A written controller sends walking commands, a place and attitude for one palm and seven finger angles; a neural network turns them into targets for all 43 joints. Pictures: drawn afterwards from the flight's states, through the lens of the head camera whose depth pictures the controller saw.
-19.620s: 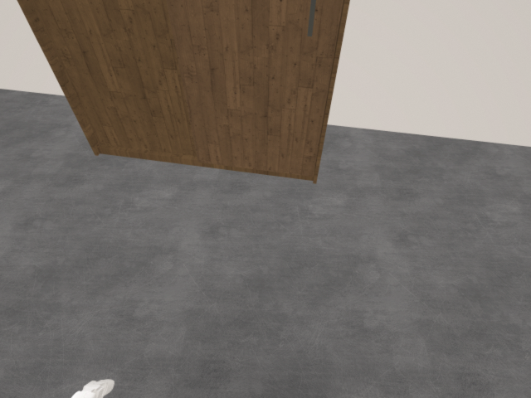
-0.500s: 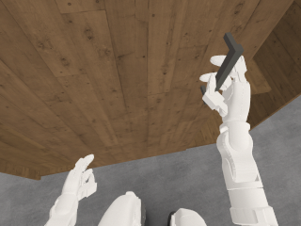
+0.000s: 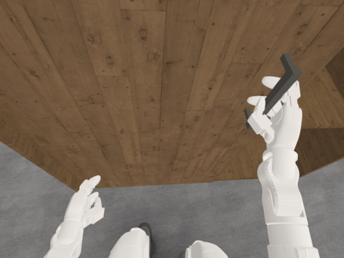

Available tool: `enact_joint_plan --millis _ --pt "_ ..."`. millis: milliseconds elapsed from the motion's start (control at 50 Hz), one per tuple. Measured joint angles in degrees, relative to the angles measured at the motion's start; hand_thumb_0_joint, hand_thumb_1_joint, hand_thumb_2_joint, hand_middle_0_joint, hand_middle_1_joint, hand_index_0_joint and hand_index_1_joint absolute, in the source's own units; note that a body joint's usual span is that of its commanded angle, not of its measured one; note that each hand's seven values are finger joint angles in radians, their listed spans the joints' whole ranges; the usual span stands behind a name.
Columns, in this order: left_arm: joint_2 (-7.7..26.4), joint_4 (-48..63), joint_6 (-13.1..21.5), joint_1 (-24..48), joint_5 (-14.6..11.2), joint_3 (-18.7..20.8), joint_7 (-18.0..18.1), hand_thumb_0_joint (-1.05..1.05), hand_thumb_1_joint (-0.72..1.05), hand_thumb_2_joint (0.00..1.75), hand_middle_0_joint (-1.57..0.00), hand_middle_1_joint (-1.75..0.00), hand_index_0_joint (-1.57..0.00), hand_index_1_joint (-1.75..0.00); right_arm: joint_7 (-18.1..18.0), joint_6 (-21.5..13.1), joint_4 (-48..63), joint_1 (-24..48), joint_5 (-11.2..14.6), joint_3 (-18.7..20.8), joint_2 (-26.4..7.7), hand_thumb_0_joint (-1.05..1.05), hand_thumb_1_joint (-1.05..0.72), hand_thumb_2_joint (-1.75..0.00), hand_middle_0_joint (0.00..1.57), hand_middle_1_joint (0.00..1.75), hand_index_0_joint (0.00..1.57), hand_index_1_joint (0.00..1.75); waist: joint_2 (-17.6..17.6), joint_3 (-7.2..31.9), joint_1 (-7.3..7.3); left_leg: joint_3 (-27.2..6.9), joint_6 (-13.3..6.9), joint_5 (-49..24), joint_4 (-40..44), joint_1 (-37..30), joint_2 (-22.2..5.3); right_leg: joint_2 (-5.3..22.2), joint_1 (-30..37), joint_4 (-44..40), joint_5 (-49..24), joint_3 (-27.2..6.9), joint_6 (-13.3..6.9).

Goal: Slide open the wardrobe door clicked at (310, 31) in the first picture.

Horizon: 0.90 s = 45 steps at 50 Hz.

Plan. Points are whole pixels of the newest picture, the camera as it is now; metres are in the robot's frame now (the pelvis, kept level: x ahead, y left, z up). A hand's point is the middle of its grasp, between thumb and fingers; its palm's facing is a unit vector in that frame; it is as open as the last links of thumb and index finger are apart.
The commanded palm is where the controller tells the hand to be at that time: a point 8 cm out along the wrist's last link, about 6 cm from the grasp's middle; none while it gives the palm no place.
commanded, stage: step sideways, sliding the door along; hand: right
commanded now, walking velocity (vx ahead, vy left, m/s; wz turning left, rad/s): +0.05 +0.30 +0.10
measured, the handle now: (265, 97) +0.42 -0.18 +0.12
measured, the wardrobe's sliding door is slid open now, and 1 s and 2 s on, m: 0.51 0.51 0.51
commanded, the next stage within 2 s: stop walking and hold the door there in 0.10 s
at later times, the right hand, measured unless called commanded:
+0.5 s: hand (255, 115) +0.38 -0.15 +0.11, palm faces +0.45 +0.83 -0.34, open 6.2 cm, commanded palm +0.33 -0.19 +0.10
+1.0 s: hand (257, 115) +0.37 -0.15 +0.12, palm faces +0.34 +0.89 -0.30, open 5.9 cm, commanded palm +0.34 -0.19 +0.10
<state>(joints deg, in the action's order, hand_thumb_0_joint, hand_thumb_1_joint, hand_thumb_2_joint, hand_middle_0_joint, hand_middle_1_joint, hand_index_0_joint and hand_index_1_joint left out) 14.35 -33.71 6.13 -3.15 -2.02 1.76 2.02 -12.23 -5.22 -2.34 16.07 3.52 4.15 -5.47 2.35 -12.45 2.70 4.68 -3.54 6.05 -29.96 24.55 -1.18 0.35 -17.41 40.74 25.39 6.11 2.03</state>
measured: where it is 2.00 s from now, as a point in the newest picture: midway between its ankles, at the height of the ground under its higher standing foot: outside the picture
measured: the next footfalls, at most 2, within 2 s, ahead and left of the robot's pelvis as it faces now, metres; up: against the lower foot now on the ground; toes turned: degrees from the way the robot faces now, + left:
right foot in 0.02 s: +0.01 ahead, -0.11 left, +0.00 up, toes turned -8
left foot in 0.34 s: +0.05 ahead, +0.27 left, +0.00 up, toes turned +12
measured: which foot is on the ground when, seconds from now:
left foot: down 0.00-0.02, up 0.04-0.32, down 0.34-0.72, up 0.74-0.86, down 0.88-1.00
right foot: up 0.00-0.00, down 0.02-0.34, up 0.36-0.68, down 0.70-1.00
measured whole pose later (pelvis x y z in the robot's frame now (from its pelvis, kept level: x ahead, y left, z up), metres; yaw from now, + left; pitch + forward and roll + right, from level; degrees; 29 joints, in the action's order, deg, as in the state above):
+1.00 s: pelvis -0.06 +0.09 +0.00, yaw +12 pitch -1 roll +1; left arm 14.1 -41.9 3.1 -16.0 -2.3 -1.5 5.6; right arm -7.6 -8.1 -44.3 23.7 0.3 22.6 -29.0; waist 2.6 -1.2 -2.6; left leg 2.6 1.0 13.2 -30.0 15.9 -1.2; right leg 3.5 -18.5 33.0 13.7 6.6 -1.1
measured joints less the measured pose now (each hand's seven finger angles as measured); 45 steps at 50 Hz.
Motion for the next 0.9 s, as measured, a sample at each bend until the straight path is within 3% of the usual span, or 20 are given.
enact_joint_plan --millis 20,40,60,100,160,220,280,320,340,380,400,440,480,540,620,700,760,820,900 --pt "0.4 0.6 -0.2 -1.3 0.0 0.3 -0.1 0.02 0.91 0.9 -0.2 -0.3 -0.2 -0.3 0.1 0.1 -0.1 0.8 0.1 0.0 -0.8 0.01 -0.85 -0.87 0.34 1.38 0.12 1.34 0.3 0.7 -0.29 1.0 0.0 0.2 -1.4 1.2 1.2 1.3 1.9 -4.9 -9.0 0.8 -1.7" --pt "0.3 0.7 -0.2 -2.3 0.0 0.9 -0.2 0.02 0.91 0.9 -0.2 -0.3 -0.2 -0.3 0.6 0.1 -0.7 2.1 0.4 -0.2 -1.8 0.0 -0.85 -0.87 0.33 1.38 0.11 1.33 -0.2 0.6 -0.38 0.7 1.1 5.2 -5.8 2.6 1.8 2.1 2.4 -5.8 -8.5 0.5 -3.2" --pt "-0.3 0.3 -0.4 -3.1 0.0 1.4 -0.4 0.02 0.91 0.9 -0.2 -0.3 -0.2 -0.3 1.2 0.1 -1.5 3.5 0.4 -0.2 -2.9 0.0 -0.85 -0.87 0.33 1.38 0.1 1.31 -1.7 -0.3 0.26 -1.3 1.9 10.2 -12.1 4.0 2.2 2.3 2.5 -4.6 -6.5 0.5 -3.3" --pt "-1.0 -0.5 -0.5 -4.8 0.3 1.3 -1.0 0.02 0.91 0.9 -0.2 -0.3 -0.19 -0.3 1.6 0.8 -2.8 5.1 0.0 0.4 -3.9 0.01 -0.86 -0.88 0.31 1.38 0.09 1.29 -2.8 -1.2 1.38 -3.3 3.1 16.8 -24.0 6.0 3.1 4.0 3.4 -4.1 -4.4 0.2 -1.9" --pt "-1.4 -1.1 -0.6 -7.0 0.5 0.5 -2.1 0.02 0.91 0.9 -0.2 -0.3 -0.19 -0.3 1.7 1.7 -4.2 5.1 0.1 2.0 -4.3 0.01 -0.86 -0.88 0.27 1.39 0.11 1.29 -1.4 -0.9 2.79 -3.1 4.4 17.6 -32.1 6.5 2.3 7.9 5.2 -6.8 -5.4 -0.2 0.7" --pt "-2.1 -0.9 -1.4 -8.7 0.6 -0.2 -2.1 0.02 0.9 0.9 -0.2 -0.3 -0.2 -0.3 1.6 2.9 -4.8 4.1 1.1 4.1 -5.3 0.01 -0.86 -0.88 0.26 1.39 0.13 1.3 0.3 0.0 4.09 -2.5 5.2 15.2 -29.1 4.1 0.5 11.8 7.2 -10.2 -7.0 0.2 2.5" --pt "-3.1 -1.0 -2.8 -7.9 0.7 -1.4 -1.5 0.02 0.9 0.9 -0.2 -0.3 -0.2 -0.3 4.0 -0.1 -7.7 0.3 0.9 8.6 -11.1 -0.01 -0.81 -0.87 0.3 1.37 0.15 1.31 1.4 2.1 3.1 -1.6 5.4 14.1 -19.2 -0.1 0.0 15.3 8.5 -11.9 -7.7 1.3 4.6" --pt "-3.3 -0.5 -2.3 -7.8 0.4 -1.9 -1.0 0.02 0.9 0.9 -0.2 -0.3 -0.2 -0.3 4.6 -1.0 -10.3 -1.7 1.5 11.4 -15.0 -0.03 -0.77 -0.87 0.34 1.34 0.16 1.32 2.0 3.2 2.55 -0.1 5.1 8.8 -8.2 -4.5 -0.2 17.0 8.4 -10.1 -6.8 2.2 5.7" --pt "-3.4 -0.3 -1.9 -7.9 0.1 -2.1 -0.9 0.02 0.9 0.9 -0.2 -0.3 -0.2 -0.3 4.8 -1.1 -11.7 -2.3 1.1 12.9 -17.0 -0.05 -0.75 -0.87 0.35 1.34 0.17 1.32 1.4 4.0 1.92 0.2 4.9 3.2 -3.1 -6.9 -0.9 17.0 7.3 -7.4 -5.9 2.2 5.4" --pt "-2.0 -1.3 -1.8 -5.9 -0.1 -2.1 0.0 0.02 0.9 0.9 -0.2 -0.3 -0.2 -0.3 4.9 -2.1 -15.7 -3.1 -0.1 16.6 -18.8 -0.08 -0.72 -0.86 0.37 1.33 0.18 1.32 2.3 4.6 -0.19 0.7 5.1 7.9 -4.1 -6.5 -1.2 15.1 2.1 3.8 -0.9 -1.9 2.8" --pt "-0.8 -2.2 -2.1 -4.5 -0.2 -1.9 0.7 0.01 0.9 0.9 -0.2 -0.3 -0.2 -0.3 4.8 -2.7 -17.9 -3.1 0.0 18.2 -18.8 -0.08 -0.71 -0.86 0.38 1.31 0.19 1.32 3.1 4.5 -1.37 0.6 4.8 9.7 -5.6 -5.7 -1.5 12.5 -0.6 10.1 2.5 -4.3 1.9" --pt "1.4 -3.9 -2.5 -2.8 -0.6 -1.1 2.2 0.01 0.9 0.9 -0.2 -0.3 -0.2 -0.3 4.5 -2.5 -21.6 -2.7 0.2 20.3 -18.5 -0.09 -0.71 -0.85 0.38 1.27 0.21 1.33 3.6 4.6 -2.88 -0.1 4.5 10.6 -6.5 -5.2 -2.5 6.9 -4.7 19.1 5.9 -5.8 0.9" --pt "3.2 -5.3 -2.5 -2.2 -0.6 -0.5 3.2 0.01 0.9 0.9 -0.2 -0.3 -0.2 -0.3 4.4 -2.4 -25.2 -1.7 -0.4 21.8 -18.2 -0.08 -0.7 -0.85 0.38 1.25 0.24 1.33 3.3 5.0 -3.69 -0.7 4.7 9.7 -5.7 -5.6 -3.3 2.9 -6.8 21.7 5.9 -4.8 0.6" --pt "4.8 -6.6 -2.5 -3.1 -0.6 0.1 3.7 0.01 0.9 0.9 -0.2 -0.3 -0.2 -0.3 4.3 -2.8 -29.8 0.1 -1.5 22.7 -18.6 -0.08 -0.7 -0.85 0.38 1.25 0.27 1.34 2.1 6.3 -4.38 -1.1 4.4 8.3 -3.7 -6.3 -3.8 -0.1 -7.6 18.0 3.9 -2.9 0.3" --pt "5.7 -7.1 -2.3 -5.9 -0.5 0.5 3.5 0.01 0.91 0.9 -0.2 -0.3 -0.2 -0.3 4.4 -3.0 -33.0 2.2 -3.0 21.8 -19.7 -0.07 -0.69 -0.86 0.37 1.27 0.29 1.34 0.0 8.6 -4.54 -1.2 4.4 6.7 -1.9 -6.5 -3.5 -0.5 -5.4 8.8 0.3 -2.8 -0.5" --pt "6.6 -6.7 -2.1 -9.2 -0.2 0.9 3.3 0.01 0.91 0.9 -0.2 -0.3 -0.2 -0.3 4.6 -3.4 -32.9 3.1 -3.3 19.8 -20.0 -0.07 -0.68 -0.86 0.38 1.31 0.3 1.34 -0.1 10.7 -4.75 -0.7 5.0 6.3 -2.6 -5.5 -2.1 1.8 1.2 -6.8 -9.7 -3.8 -1.6" --pt "4.8 -6.4 -2.7 -10.3 -0.5 0.7 3.7 0.01 0.91 0.9 -0.2 -0.3 -0.2 -0.3 4.3 -3.5 -33.0 3.3 -3.0 18.4 -21.0 -0.07 -0.69 -0.85 0.37 1.33 0.29 1.33 -1.9 10.6 -3.99 -2.5 4.6 10.1 -5.1 -4.5 -1.9 1.8 1.4 -6.7 -9.2 -1.8 -2.8" --pt "2.6 -5.5 -2.4 -12.3 -0.4 -0.4 3.8 0.01 0.91 0.9 -0.2 -0.3 -0.2 -0.3 4.3 -2.9 -34.1 3.4 -2.8 18.0 -21.8 -0.07 -0.7 -0.83 0.36 1.32 0.28 1.34 -1.6 11.2 -4.25 -2.0 4.2 13.6 -8.1 -5.2 -0.6 2.5 1.4 -7.9 -9.8 -1.2 -3.1" --pt "0.3 -6.1 -2.0 -13.5 -0.1 -2.6 3.3 0.01 0.9 0.9 -0.2 -0.3 -0.2 -0.3 4.1 -2.4 -36.2 4.7 -2.7 18.0 -22.9 -0.07 -0.72 -0.82 0.35 1.31 0.27 1.36 -1.6 11.6 -3.77 -1.8 3.8 8.2 -0.6 -9.8 -0.2 3.0 -0.2 -6.9 -10.1 0.1 -2.7"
